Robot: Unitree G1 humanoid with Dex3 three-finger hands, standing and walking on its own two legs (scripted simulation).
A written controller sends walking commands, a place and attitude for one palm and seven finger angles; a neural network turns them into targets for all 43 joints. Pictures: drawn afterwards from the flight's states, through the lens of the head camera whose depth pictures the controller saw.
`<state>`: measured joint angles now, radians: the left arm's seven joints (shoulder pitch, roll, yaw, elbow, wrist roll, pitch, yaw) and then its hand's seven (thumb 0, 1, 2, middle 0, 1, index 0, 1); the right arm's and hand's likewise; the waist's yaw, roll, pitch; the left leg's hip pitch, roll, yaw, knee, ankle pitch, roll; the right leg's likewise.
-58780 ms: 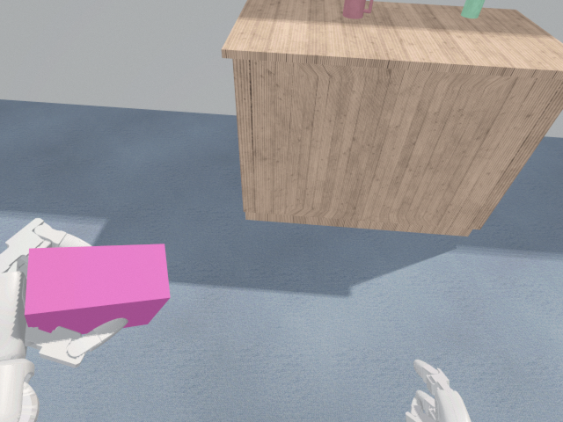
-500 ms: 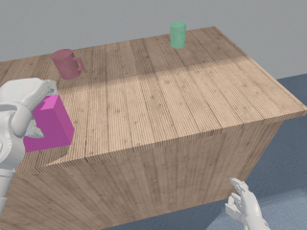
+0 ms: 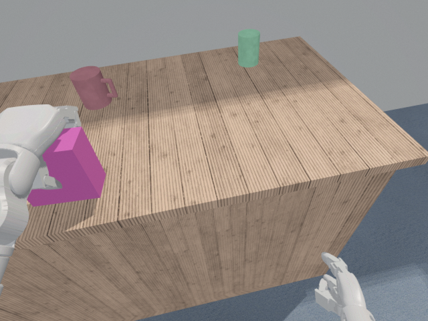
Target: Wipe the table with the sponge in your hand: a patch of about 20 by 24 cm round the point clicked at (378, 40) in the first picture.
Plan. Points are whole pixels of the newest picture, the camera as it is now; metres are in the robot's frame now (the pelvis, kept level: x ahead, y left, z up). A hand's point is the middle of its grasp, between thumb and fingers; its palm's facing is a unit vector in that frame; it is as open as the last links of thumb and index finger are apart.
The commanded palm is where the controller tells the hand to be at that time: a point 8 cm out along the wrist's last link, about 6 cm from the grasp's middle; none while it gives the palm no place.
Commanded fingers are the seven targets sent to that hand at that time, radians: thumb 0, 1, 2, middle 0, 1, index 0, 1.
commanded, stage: move the sponge above the wiping area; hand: left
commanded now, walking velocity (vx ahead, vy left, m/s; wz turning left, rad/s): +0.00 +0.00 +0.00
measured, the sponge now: (61, 175) +0.28 +0.34 +0.14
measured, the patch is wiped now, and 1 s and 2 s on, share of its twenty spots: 0.95 0.95 0.95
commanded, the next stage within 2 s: lower the sponge onto the table in 0.24 s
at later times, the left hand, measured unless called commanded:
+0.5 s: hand (34, 141) +0.29 +0.35 +0.21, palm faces +0.15 +0.03 -0.99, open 10.5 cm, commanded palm +0.24 +0.35 +0.27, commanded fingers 0.00 0.10 1.30 -1.20 -1.60 -1.20 -1.60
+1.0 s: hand (25, 152) +0.28 +0.37 +0.20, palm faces +0.09 +0.03 -1.00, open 10.5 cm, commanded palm +0.24 +0.35 +0.26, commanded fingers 0.00 0.10 1.30 -1.20 -1.60 -1.20 -1.60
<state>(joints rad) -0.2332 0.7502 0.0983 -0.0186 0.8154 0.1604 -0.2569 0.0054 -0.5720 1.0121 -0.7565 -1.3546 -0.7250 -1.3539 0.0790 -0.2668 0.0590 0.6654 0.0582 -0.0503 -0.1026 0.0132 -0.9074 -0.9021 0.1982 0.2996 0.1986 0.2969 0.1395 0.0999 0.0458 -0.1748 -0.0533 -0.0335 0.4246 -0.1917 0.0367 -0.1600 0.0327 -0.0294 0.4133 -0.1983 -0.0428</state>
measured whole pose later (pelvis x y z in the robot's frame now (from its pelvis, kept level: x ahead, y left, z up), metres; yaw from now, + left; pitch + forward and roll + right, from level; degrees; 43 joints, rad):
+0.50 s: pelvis -0.01 +0.00 +0.00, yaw +0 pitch -4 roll +0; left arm -0.29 0.76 0.12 0.04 0.81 0.21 -0.19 0.01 -0.57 1.01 -0.76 -1.36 -0.73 -1.36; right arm 0.06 -0.26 0.06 0.69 0.06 -0.04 -0.10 0.01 -0.91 -0.90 0.20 0.30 0.20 0.30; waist 0.15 0.09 0.05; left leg -0.17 -0.05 -0.03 0.42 -0.18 0.03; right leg -0.16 0.04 -0.02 0.40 -0.18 -0.04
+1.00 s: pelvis -0.01 +0.00 +0.00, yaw +0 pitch -3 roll +0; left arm -0.28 0.74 0.13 0.11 0.85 0.28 -0.21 0.01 -0.57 1.00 -0.76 -1.36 -0.73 -1.36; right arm 0.06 -0.27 0.06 0.69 0.06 -0.02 -0.09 0.01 -0.91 -0.90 0.20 0.30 0.20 0.30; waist 0.13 0.10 0.04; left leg -0.19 -0.05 -0.03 0.43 -0.18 0.04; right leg -0.18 0.03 -0.03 0.41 -0.18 -0.04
